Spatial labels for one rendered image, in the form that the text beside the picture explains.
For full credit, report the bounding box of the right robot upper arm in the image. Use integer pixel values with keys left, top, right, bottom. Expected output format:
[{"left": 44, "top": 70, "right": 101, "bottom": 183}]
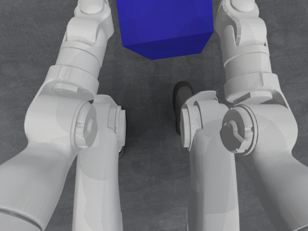
[{"left": 220, "top": 104, "right": 308, "bottom": 231}]

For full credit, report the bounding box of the robot left shin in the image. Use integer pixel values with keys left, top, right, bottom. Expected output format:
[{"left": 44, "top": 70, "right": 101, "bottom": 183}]
[{"left": 93, "top": 94, "right": 122, "bottom": 152}]

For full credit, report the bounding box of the carton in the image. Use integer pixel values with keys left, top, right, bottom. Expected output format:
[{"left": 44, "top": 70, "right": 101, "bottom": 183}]
[{"left": 116, "top": 0, "right": 214, "bottom": 60}]

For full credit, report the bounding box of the right robot forearm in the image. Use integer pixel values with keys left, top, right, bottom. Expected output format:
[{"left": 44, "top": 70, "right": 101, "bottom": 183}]
[{"left": 214, "top": 0, "right": 292, "bottom": 113}]

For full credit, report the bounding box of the right robot thigh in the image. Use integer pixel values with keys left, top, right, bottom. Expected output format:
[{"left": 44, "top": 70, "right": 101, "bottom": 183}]
[{"left": 180, "top": 100, "right": 240, "bottom": 231}]

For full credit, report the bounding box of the left robot forearm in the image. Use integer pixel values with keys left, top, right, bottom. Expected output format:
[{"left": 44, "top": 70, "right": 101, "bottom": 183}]
[{"left": 25, "top": 0, "right": 114, "bottom": 134}]

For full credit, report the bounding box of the left robot upper arm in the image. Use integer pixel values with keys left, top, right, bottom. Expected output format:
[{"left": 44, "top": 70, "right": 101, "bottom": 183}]
[{"left": 0, "top": 94, "right": 98, "bottom": 231}]

